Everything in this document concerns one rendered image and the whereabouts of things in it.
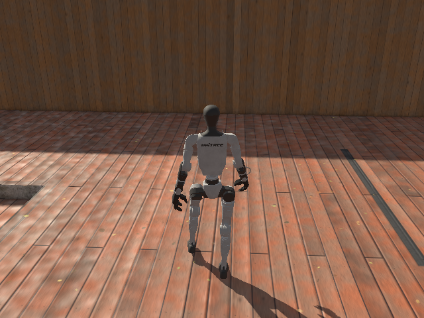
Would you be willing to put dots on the robot right upper arm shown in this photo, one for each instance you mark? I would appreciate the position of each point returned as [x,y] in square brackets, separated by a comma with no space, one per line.
[235,149]

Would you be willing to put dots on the left robot hand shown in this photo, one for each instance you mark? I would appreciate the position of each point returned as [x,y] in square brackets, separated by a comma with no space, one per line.
[176,202]

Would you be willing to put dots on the left robot forearm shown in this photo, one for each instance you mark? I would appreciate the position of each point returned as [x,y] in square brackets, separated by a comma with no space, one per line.
[182,175]

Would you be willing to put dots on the robot left upper arm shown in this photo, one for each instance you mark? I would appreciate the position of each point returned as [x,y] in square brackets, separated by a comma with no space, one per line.
[188,151]

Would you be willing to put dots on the robot left thigh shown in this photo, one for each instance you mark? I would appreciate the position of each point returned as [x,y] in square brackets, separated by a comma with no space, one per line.
[196,193]

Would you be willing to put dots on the robot right shin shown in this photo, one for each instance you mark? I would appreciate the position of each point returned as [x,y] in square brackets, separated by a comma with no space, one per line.
[225,247]

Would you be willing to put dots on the right robot hand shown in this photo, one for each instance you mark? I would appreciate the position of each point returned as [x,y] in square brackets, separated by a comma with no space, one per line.
[239,182]

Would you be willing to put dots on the right robot forearm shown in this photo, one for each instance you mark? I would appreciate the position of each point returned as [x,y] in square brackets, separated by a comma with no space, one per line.
[242,172]

